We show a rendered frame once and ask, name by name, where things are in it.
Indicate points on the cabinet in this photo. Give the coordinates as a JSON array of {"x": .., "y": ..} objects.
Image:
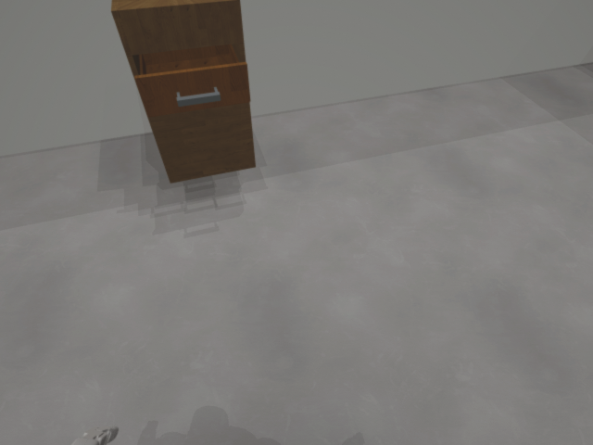
[{"x": 198, "y": 143}]

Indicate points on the drawer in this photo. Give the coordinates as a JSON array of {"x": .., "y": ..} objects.
[{"x": 192, "y": 71}]

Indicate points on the left robot hand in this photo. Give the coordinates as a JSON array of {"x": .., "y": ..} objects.
[{"x": 97, "y": 436}]

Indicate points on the handle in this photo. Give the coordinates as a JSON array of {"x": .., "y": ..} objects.
[{"x": 198, "y": 99}]

